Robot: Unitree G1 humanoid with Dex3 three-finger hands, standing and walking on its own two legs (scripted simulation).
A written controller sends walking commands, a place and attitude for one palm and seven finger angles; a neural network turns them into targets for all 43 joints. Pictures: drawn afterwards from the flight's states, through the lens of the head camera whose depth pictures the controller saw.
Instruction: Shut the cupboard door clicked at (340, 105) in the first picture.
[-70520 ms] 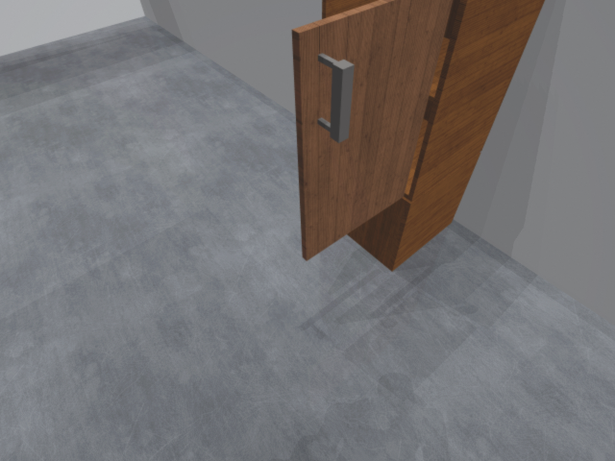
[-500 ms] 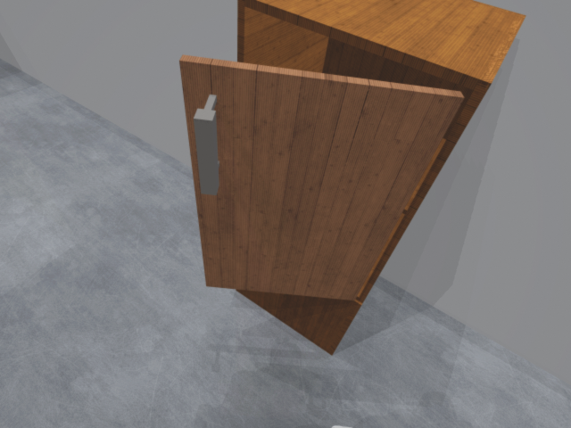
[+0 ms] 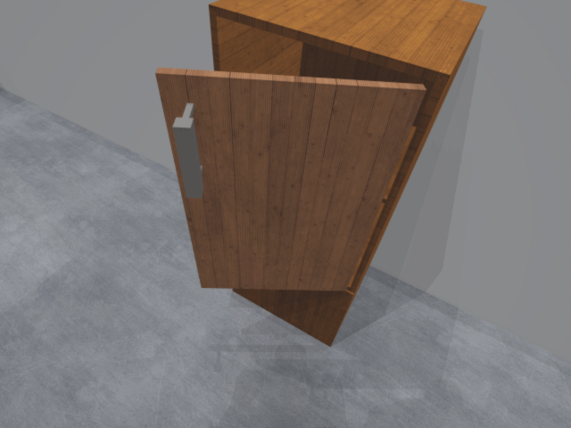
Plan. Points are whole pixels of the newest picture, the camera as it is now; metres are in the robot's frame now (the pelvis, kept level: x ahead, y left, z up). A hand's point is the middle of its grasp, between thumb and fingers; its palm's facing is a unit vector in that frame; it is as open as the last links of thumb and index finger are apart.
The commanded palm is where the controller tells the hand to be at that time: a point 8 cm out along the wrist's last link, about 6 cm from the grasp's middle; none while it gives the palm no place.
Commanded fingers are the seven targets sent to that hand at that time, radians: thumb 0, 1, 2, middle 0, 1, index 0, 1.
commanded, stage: come to a stop and stand still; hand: left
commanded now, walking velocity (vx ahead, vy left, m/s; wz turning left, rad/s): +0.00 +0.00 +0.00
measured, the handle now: (192, 151) +0.49 +0.16 +0.13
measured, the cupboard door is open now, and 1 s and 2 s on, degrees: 31 31 31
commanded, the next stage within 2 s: look again from close up in 1.12 s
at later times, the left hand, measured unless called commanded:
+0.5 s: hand out of the picture -0.03 +0.07 -0.19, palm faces +0.06 -1.00 -0.08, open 7.4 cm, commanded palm none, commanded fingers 0.00 0.90 0.90 -0.20 -0.30 -0.20 -0.30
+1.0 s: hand out of the picture -0.01 +0.10 -0.18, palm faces +0.04 -0.99 -0.15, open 7.4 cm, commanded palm none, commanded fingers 0.00 0.90 0.90 -0.20 -0.30 -0.20 -0.30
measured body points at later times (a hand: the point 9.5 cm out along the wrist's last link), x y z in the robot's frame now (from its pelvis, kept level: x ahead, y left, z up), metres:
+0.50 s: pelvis +0.00 -0.04 -0.01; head +0.02 -0.04 +0.44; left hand -0.04 +0.13 -0.17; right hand -0.03 -0.24 -0.17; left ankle +0.04 +0.05 -0.75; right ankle -0.03 -0.15 -0.75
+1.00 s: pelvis +0.02 -0.05 -0.01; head +0.03 -0.04 +0.44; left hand -0.01 +0.15 -0.17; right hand +0.00 -0.25 -0.17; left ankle +0.04 +0.05 -0.75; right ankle -0.03 -0.15 -0.75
